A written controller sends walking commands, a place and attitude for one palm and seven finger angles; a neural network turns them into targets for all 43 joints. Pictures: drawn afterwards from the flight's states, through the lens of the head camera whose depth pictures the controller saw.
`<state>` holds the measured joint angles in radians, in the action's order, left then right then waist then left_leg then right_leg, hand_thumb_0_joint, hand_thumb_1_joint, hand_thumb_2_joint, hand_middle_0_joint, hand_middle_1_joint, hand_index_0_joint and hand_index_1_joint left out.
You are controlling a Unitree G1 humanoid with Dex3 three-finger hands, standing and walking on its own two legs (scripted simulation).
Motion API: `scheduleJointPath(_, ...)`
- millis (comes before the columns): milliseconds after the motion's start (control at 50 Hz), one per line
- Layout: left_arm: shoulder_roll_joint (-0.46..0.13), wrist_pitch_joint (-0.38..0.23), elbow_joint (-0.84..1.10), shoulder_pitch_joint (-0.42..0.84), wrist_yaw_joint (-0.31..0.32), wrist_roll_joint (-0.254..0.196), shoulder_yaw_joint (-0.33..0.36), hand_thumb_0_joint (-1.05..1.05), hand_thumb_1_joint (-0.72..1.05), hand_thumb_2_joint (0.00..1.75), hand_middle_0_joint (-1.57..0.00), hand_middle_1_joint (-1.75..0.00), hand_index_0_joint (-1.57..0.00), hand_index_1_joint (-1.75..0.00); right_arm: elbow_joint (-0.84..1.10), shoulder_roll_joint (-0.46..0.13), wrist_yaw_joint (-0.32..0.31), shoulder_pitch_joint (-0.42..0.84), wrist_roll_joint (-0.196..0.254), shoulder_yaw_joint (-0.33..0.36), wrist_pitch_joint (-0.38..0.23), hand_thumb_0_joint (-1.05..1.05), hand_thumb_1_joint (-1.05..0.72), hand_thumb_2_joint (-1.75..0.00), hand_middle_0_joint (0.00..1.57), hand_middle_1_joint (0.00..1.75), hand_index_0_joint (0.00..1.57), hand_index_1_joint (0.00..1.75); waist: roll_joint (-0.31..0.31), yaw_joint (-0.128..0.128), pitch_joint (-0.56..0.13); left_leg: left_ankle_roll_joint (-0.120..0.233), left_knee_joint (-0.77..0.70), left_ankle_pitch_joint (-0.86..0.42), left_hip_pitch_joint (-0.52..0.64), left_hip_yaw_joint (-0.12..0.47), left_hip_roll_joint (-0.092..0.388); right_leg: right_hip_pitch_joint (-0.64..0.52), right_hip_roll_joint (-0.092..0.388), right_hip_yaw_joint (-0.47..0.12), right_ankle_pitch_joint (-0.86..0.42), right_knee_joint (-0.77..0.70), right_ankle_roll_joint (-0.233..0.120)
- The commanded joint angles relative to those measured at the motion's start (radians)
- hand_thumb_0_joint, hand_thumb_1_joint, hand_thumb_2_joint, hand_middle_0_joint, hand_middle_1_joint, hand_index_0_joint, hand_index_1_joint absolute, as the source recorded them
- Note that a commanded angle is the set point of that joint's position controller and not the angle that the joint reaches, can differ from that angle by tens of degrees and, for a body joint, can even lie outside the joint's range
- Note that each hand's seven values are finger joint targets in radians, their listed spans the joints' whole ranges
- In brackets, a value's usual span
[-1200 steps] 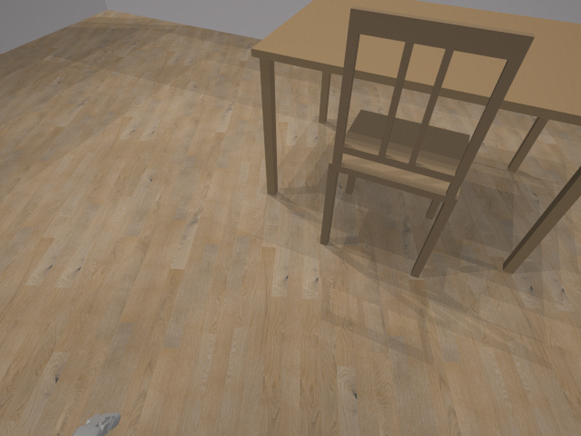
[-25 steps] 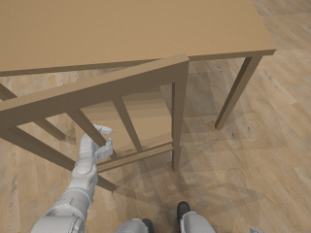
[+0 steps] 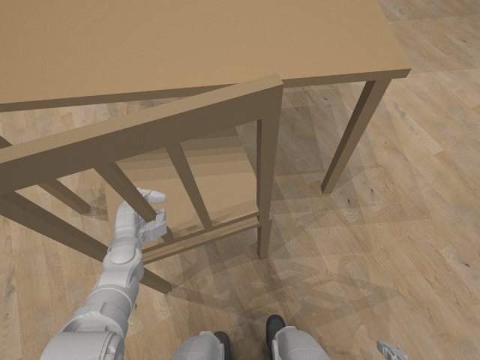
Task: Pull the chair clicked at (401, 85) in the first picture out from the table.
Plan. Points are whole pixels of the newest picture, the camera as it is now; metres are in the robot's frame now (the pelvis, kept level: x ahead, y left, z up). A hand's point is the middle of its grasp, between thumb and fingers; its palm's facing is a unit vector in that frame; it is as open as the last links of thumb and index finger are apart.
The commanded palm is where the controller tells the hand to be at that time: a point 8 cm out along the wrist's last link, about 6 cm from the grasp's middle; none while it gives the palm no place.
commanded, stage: step backward, pulling the chair out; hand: left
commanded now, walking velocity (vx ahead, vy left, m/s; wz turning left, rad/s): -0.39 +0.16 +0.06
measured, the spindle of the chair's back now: (144, 209) +0.37 +0.18 -0.05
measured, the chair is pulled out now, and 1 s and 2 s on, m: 0.14 0.21 0.38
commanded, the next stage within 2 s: none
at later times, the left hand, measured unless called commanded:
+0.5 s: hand (159, 233) +0.33 +0.16 -0.07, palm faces +0.09 -0.98 -0.20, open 5.2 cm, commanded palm +0.31 +0.21 -0.06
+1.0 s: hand (154, 264) +0.27 +0.16 -0.07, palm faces +0.05 -0.98 -0.21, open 5.3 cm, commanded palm +0.26 +0.21 -0.06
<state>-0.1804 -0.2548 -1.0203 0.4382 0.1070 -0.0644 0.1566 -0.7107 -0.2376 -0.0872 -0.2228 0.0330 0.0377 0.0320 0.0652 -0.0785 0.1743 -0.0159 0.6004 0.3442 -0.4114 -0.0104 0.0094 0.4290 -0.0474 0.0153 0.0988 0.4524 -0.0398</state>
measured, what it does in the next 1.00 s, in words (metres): steps on the spot: right foot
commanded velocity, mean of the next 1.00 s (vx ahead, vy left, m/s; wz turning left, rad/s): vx -0.38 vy -0.01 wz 0.07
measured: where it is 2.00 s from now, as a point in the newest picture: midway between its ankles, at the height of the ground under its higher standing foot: outside the picture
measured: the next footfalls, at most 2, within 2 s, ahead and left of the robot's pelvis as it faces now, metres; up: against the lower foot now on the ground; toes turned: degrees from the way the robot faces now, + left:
right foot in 0.90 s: -0.04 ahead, -0.09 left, +0.00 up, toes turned -2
left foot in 1.20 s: -0.07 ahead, +0.14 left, +0.00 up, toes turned -4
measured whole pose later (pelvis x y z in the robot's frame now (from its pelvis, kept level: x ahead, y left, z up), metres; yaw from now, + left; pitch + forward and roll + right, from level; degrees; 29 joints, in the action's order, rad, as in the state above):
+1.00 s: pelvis -0.07 +0.01 +0.01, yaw -2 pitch +3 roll -1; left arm -0.17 -0.21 -0.93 0.41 0.09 -0.04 0.11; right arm -0.70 -0.19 -0.06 -0.20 0.00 0.01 0.05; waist 0.07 -0.03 0.21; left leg -0.01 0.49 0.21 -0.33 0.02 0.02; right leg 0.23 -0.05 0.02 0.19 0.37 -0.03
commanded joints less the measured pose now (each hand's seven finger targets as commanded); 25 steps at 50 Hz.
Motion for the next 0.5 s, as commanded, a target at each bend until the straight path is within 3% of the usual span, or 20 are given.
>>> scheduleJointPath(0,-0.269,-0.042,0.175,0.183,0.018,0.073,0.000,0.00,0.90,0.90,-0.50,-1.45,-0.50,-1.45,0.065,-0.159,-0.005,-0.094,0.010,0.053,-0.021,0.00,-0.90,-0.90,0.20,0.30,0.20,0.30,-0.096,0.040,-0.516,-0.006,0.147,0.145,0.082,0.071,-0.007,-0.322,0.351,-0.228,-0.368,-0.145,-0.032)
scheduleJointPath(60,-0.226,-0.024,0.224,0.173,0.009,0.065,-0.035,0.00,0.90,0.90,-0.50,-1.45,-0.50,-1.45,0.076,-0.163,-0.006,-0.085,0.013,0.038,-0.021,0.00,-0.90,-0.90,0.20,0.30,0.20,0.30,-0.088,0.016,-0.543,-0.001,-0.054,-0.025,0.137,0.092,0.019,-0.357,0.294,-0.131,-0.441,-0.045,-0.026)
scheduleJointPath(100,-0.220,-0.016,0.263,0.123,0.006,0.055,-0.050,0.00,0.90,0.90,-0.50,-1.45,-0.50,-1.45,0.101,-0.186,-0.017,-0.067,0.011,0.040,-0.008,0.00,-0.90,-0.90,0.20,0.30,0.20,0.30,0.003,0.028,-0.505,0.041,-0.219,-0.385,0.183,0.172,0.104,-0.293,0.151,-0.038,-0.284,0.043,0.050)
scheduleJointPath(120,-0.207,-0.020,0.297,0.139,0.003,0.052,-0.057,0.00,0.90,0.90,-0.50,-1.45,-0.50,-1.45,0.120,-0.182,-0.019,-0.062,0.008,0.044,0.000,0.00,-0.90,-0.90,0.20,0.30,0.20,0.30,0.005,0.036,-0.497,0.054,-0.208,-0.499,0.191,0.183,0.134,-0.287,0.105,-0.035,-0.252,0.060,0.069)
scheduleJointPath(140,-0.204,-0.023,0.318,0.129,-0.003,0.047,-0.061,0.00,0.90,0.90,-0.50,-1.45,-0.50,-1.45,0.137,-0.173,-0.008,-0.061,0.009,0.046,0.009,0.00,-0.90,-0.90,0.20,0.30,0.20,0.30,0.040,0.038,-0.512,0.066,-0.227,-0.442,0.213,0.165,0.155,-0.280,0.096,-0.047,-0.119,0.043,0.066)
scheduleJointPath(160,-0.175,-0.024,0.354,0.143,-0.011,0.048,-0.088,0.00,0.90,0.90,-0.50,-1.45,-0.50,-1.45,0.150,-0.160,-0.010,-0.043,-0.002,0.037,0.010,0.00,-0.90,-0.90,0.20,0.30,0.20,0.30,0.126,0.042,-0.496,0.064,-0.257,-0.430,0.210,0.174,0.164,-0.264,0.091,-0.037,-0.059,0.080,0.045)
scheduleJointPath(180,-0.196,-0.024,0.384,0.150,-0.010,0.049,-0.068,0.00,0.90,0.90,-0.50,-1.45,-0.50,-1.45,0.153,-0.166,-0.015,-0.040,-0.013,0.040,0.012,0.00,-0.90,-0.90,0.20,0.30,0.20,0.30,0.199,0.050,-0.497,0.070,-0.273,-0.487,0.237,0.193,0.181,-0.245,0.077,-0.031,-0.014,0.117,0.037)
scheduleJointPath(200,-0.177,-0.019,0.379,0.143,-0.010,0.052,-0.075,0.00,0.90,0.90,-0.50,-1.45,-0.50,-1.45,0.158,-0.155,-0.013,-0.040,-0.018,0.038,0.013,0.00,-0.90,-0.90,0.20,0.30,0.20,0.30,0.227,0.051,-0.482,0.067,-0.257,-0.592,0.265,0.195,0.195,-0.211,0.073,-0.031,0.022,0.147,0.027)
scheduleJointPath(240,-0.174,-0.012,0.373,0.140,-0.010,0.053,-0.068,0.00,0.90,0.90,-0.50,-1.45,-0.50,-1.45,0.156,-0.146,-0.003,-0.050,-0.032,0.037,0.012,0.00,-0.90,-0.90,0.20,0.30,0.20,0.30,0.201,0.054,-0.453,0.064,-0.220,-0.761,0.330,0.191,0.224,-0.164,0.073,-0.038,0.093,0.145,0.013)
scheduleJointPath(260,-0.169,-0.012,0.360,0.159,-0.008,0.055,-0.066,0.00,0.90,0.90,-0.50,-1.45,-0.50,-1.45,0.149,-0.142,-0.001,-0.055,-0.034,0.037,0.008,0.00,-0.90,-0.90,0.20,0.30,0.20,0.30,0.154,0.052,-0.440,0.062,-0.189,-0.822,0.359,0.184,0.228,-0.160,0.080,-0.043,0.066,0.113,0.007)
scheduleJointPath(280,-0.197,-0.009,0.333,0.166,-0.003,0.059,-0.040,0.00,0.90,0.90,-0.50,-1.45,-0.50,-1.45,0.135,-0.147,-0.004,-0.068,-0.035,0.043,0.007,0.00,-0.90,-0.90,0.20,0.30,0.20,0.30,0.099,0.048,-0.436,0.056,-0.161,-0.859,0.384,0.179,0.229,-0.164,0.080,-0.045,-0.001,0.080,0.007)
scheduleJointPath(320,-0.175,-0.020,0.310,0.213,-0.002,0.064,-0.061,0.00,0.90,0.90,-0.50,-1.45,-0.50,-1.45,0.115,-0.143,-0.003,-0.097,-0.031,0.044,0.001,0.00,-0.90,-0.90,0.20,0.30,0.20,0.30,0.052,0.030,-0.480,0.030,-0.091,-0.954,0.446,0.144,0.204,-0.206,0.110,-0.058,-0.246,0.018,-0.004)
scheduleJointPath(380,-0.254,-0.030,0.264,0.188,0.009,0.064,0.000,0.00,0.90,0.90,-0.50,-1.45,-0.50,-1.45,0.099,-0.152,-0.017,-0.118,-0.023,0.054,0.003,0.00,-0.90,-0.90,0.20,0.30,0.20,0.30,0.009,0.026,-0.548,-0.003,-0.045,-0.839,0.399,0.096,0.158,-0.325,0.167,-0.087,-0.616,0.024,-0.020)
scheduleJointPath(420,-0.229,-0.035,0.254,0.212,0.006,0.056,-0.027,0.00,0.90,0.90,-0.50,-1.45,-0.50,-1.45,0.100,-0.140,-0.022,-0.101,-0.016,0.047,0.003,0.00,-0.90,-0.90,0.20,0.30,0.20,0.30,-0.010,0.023,-0.547,-0.021,0.000,-0.509,0.284,0.062,0.101,-0.395,0.241,-0.126,-0.770,0.022,-0.040)
scheduleJointPath(440,-0.221,-0.038,0.240,0.214,0.005,0.056,-0.036,0.00,0.90,0.90,-0.50,-1.45,-0.50,-1.45,0.098,-0.140,-0.025,-0.090,-0.013,0.047,0.000,0.00,-0.90,-0.90,0.20,0.30,0.20,0.30,0.001,0.024,-0.536,-0.027,0.032,-0.278,0.227,0.048,0.067,-0.406,0.285,-0.157,-0.791,-0.002,-0.052)
scheduleJointPath(460,-0.235,-0.036,0.225,0.208,0.005,0.058,-0.024,0.00,0.90,0.90,-0.50,-1.45,-0.50,-1.45,0.098,-0.140,-0.025,-0.081,-0.012,0.044,0.000,0.00,-0.90,-0.90,0.20,0.30,0.20,0.30,-0.029,0.030,-0.528,-0.025,0.067,-0.056,0.167,0.054,0.038,-0.407,0.318,-0.179,-0.761,-0.032,-0.053)
scheduleJointPath(480,-0.279,-0.026,0.206,0.180,0.010,0.061,0.011,0.00,0.90,0.90,-0.50,-1.45,-0.50,-1.45,0.100,-0.152,-0.026,-0.079,-0.009,0.046,0.004,0.00,-0.90,-0.90,0.20,0.30,0.20,0.30,-0.044,0.037,-0.519,-0.020,0.108,0.070,0.124,0.064,0.016,-0.400,0.345,-0.199,-0.734,-0.057,-0.050)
